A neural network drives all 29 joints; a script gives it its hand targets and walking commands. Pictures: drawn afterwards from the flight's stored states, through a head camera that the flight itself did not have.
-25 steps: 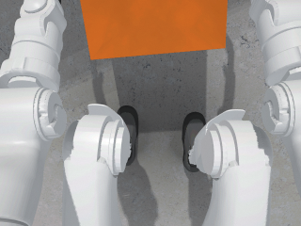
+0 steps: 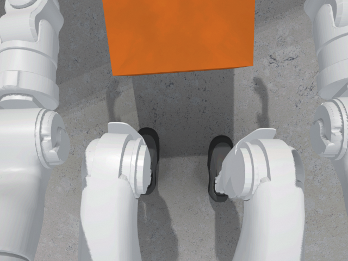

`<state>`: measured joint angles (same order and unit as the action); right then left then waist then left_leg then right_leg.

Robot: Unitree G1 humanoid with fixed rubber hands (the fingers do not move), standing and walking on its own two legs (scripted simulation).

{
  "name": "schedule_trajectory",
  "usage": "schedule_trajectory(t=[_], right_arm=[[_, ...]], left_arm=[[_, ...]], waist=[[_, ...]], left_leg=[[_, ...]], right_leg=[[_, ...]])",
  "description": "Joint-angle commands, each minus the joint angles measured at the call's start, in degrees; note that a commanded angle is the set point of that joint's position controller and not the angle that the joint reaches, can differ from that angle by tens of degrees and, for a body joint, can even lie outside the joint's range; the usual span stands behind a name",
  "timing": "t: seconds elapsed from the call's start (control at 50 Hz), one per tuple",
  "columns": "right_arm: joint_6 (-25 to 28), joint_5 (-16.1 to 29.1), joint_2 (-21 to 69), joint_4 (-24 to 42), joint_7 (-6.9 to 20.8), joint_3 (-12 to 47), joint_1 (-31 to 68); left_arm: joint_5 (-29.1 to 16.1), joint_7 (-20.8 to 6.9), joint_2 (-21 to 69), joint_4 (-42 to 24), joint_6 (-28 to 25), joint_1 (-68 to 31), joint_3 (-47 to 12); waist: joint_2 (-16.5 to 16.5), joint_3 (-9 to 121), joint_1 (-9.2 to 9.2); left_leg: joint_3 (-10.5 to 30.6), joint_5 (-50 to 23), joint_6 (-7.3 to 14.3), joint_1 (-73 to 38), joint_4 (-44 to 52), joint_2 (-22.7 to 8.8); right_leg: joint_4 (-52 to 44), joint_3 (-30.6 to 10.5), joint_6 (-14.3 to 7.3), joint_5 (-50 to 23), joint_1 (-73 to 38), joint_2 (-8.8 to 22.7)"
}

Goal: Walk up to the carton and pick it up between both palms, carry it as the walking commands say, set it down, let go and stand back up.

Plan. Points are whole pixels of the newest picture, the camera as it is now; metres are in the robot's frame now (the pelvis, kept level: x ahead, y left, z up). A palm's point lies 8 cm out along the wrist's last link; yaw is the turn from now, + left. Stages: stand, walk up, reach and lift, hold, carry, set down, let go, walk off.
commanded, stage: set down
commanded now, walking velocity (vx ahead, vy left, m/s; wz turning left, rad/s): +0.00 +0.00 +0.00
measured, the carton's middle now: (177, 7) +0.55 +0.04 -0.28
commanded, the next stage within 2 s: let go in 1.18 s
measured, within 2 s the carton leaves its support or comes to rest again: neither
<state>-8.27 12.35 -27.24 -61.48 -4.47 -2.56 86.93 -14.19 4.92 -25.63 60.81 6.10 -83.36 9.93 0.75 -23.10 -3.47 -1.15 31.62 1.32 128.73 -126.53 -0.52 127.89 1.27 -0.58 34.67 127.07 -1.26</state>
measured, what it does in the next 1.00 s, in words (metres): rises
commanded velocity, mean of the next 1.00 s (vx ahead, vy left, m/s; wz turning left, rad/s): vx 0.00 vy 0.00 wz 0.00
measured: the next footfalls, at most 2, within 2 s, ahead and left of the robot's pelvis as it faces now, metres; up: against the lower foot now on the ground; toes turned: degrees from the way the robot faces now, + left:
none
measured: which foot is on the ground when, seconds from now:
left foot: down 0.00-1.00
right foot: down 0.00-1.00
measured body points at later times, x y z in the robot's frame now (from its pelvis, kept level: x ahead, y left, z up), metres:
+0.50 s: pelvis +0.01 +0.00 +0.11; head +0.35 +0.01 +0.40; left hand +0.56 +0.27 +0.01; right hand +0.61 -0.18 +0.01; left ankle +0.12 +0.11 -0.33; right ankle +0.11 -0.11 -0.33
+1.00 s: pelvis +0.03 +0.00 +0.25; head +0.35 +0.02 +0.56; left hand +0.55 +0.28 +0.16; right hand +0.61 -0.18 +0.16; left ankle +0.12 +0.11 -0.33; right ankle +0.11 -0.11 -0.33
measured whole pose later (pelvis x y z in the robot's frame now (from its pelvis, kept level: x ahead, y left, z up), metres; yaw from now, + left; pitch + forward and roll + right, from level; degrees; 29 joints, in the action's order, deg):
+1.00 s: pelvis +0.03 +0.00 +0.25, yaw +0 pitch +45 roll -1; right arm -14.4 3.0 -24.1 -53.0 2.8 -13.7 73.2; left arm -6.0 -2.5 -22.7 48.3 13.8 -67.4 19.0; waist 1.4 -0.4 -3.7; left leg 0.5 19.7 0.4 97.1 -72.3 1.3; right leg 73.3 -1.0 0.2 22.0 95.8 -2.4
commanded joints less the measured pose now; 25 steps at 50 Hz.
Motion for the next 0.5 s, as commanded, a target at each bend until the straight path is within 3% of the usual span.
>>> schedule_trajectory(t=[0.0,0.16,0.32,0.48], right_arm=[[0.5,-1.1,-6.8,3.7,0.7,-2.2,13.4],[-0.6,-4.5,-7.5,6.4,1.8,-5.3,12.6],[-3.5,-5.7,-6.7,11.2,2.5,-6.3,11.6],[-5.2,-7.3,-5.7,14.4,3.5,-8.5,7.4]], left_arm=[[1.1,-0.5,-8.5,-4.6,-0.4,-11.5,2.0],[2.5,-2.0,-8.0,-8.8,1.5,-10.3,2.9],[4.0,-3.2,-8.9,-13.0,4.4,-7.6,5.6],[5.7,-5.0,-8.4,-16.4,6.0,-2.9,8.1]], waist=[[0.2,74.4,-1.78],[0.0,77.4,-0.82],[2.1,83.7,-1.89],[3.0,87.1,-1.70]], left_leg=[[-0.2,-21.0,-2.5,-38.7,11.8,1.1],[-1.0,-19.2,-2.7,-39.5,18.2,1.8],[-1.8,-19.9,-2.3,-42.1,25.7,2.7],[-2.3,-23.8,-2.3,-44.9,33.6,3.5]], right_leg=[[-12.3,0.6,0.7,-15.4,-29.3,-1.4],[-18.7,1.0,0.3,-14.4,-31.9,-1.9],[-26.1,1.0,0.5,-16.1,-39.0,-2.8],[-33.6,1.0,1.2,-21.8,-46.3,-3.2]])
